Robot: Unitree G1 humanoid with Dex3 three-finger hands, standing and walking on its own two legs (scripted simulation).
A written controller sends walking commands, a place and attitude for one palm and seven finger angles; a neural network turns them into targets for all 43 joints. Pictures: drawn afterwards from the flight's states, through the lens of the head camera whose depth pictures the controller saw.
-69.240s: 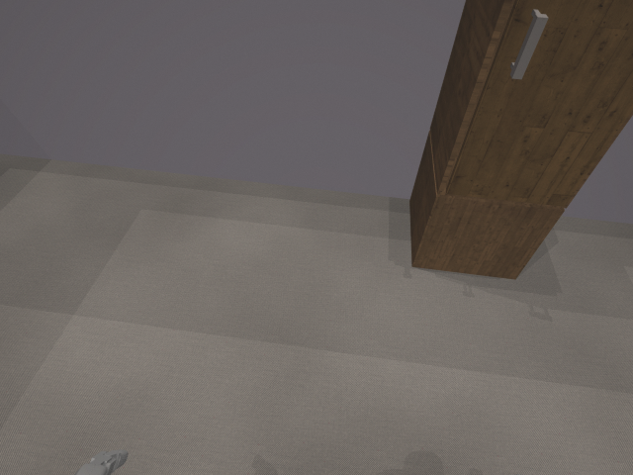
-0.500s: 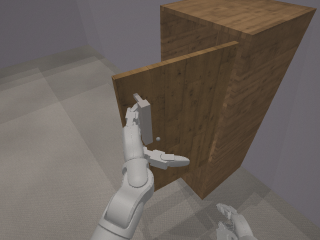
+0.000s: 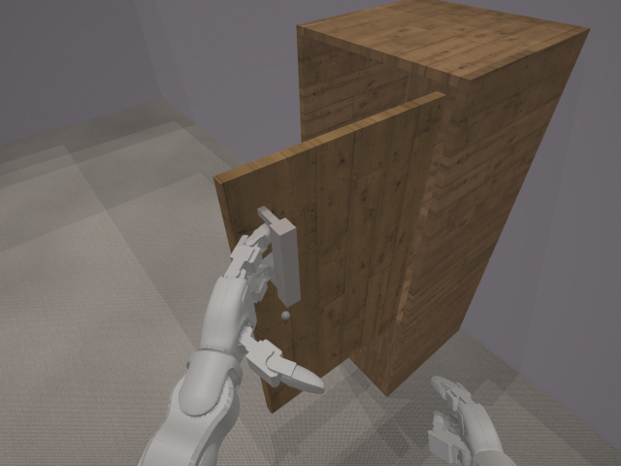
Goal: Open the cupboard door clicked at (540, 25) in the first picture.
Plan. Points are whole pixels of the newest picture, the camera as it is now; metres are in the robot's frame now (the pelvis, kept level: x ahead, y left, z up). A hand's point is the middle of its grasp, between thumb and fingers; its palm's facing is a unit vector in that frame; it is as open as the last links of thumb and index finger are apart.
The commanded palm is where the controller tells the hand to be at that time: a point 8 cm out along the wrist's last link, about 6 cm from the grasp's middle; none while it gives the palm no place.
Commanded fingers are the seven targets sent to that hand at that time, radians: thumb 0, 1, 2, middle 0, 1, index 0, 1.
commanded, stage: slide the hand sideways off the handle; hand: left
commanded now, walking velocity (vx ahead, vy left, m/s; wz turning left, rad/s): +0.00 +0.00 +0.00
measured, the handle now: (277, 256) +0.33 +0.07 +0.14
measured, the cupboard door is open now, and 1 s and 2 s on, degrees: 87 86 86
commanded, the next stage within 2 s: draw the hand back to the body in 0.68 s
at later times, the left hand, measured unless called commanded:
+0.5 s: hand (223, 338) +0.22 +0.11 +0.13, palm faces -0.02 -1.00 -0.04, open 16.2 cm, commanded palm +0.17 +0.17 +0.13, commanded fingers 0.00 -0.50 0.30 -0.15 -0.30 -0.15 -0.30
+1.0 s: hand (182, 357) +0.19 +0.15 +0.13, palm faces -0.02 -1.00 -0.08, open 16.4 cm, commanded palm +0.16 +0.20 +0.14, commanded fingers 0.00 -0.50 0.30 -0.15 -0.30 -0.15 -0.30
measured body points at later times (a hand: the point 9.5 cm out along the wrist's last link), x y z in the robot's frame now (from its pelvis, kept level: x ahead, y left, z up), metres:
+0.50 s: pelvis +0.03 -0.01 +0.00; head +0.01 -0.03 +0.45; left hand +0.21 +0.17 +0.13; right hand +0.23 -0.22 -0.07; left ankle +0.02 +0.11 -0.73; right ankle +0.01 -0.10 -0.73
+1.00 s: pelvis +0.02 +0.00 -0.01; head -0.01 -0.02 +0.44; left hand +0.19 +0.20 +0.14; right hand +0.21 -0.21 -0.07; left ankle +0.02 +0.11 -0.73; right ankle +0.01 -0.10 -0.73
